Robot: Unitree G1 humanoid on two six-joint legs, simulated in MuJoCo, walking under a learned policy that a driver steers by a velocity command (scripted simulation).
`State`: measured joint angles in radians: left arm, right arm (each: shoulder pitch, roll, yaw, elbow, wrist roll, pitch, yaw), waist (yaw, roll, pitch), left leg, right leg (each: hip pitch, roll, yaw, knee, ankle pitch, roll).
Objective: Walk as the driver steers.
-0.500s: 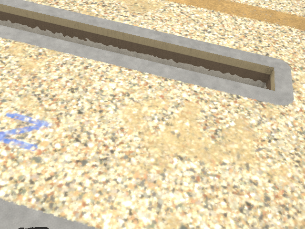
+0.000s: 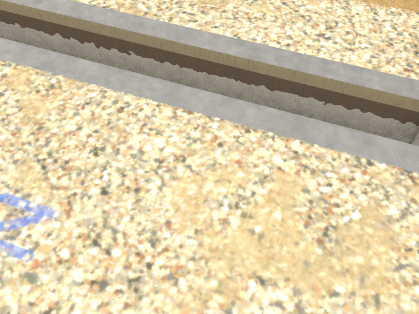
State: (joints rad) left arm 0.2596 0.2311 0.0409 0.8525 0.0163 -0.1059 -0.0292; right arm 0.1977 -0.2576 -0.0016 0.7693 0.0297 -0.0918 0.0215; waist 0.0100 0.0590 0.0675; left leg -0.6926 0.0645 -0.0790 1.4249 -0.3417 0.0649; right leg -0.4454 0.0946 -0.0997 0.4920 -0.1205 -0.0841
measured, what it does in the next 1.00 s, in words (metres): walks ahead, turning right: left foot, then right foot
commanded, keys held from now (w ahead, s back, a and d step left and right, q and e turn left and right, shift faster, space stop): w+e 1.00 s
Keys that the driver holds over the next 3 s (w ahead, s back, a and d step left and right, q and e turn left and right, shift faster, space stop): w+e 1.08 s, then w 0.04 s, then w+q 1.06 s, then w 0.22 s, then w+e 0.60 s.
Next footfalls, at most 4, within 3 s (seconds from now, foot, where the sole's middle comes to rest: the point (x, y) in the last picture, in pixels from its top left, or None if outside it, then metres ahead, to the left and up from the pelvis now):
0.34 left None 0.37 0.12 -0.76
0.82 right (289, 253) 0.58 -0.22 -0.76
1.36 left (280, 161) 0.94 -0.22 -0.76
1.84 right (350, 148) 1.01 -0.49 -0.76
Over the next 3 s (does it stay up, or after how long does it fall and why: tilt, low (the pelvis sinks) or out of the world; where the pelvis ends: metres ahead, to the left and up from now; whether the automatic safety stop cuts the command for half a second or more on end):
stays up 1.69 -0.33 0.01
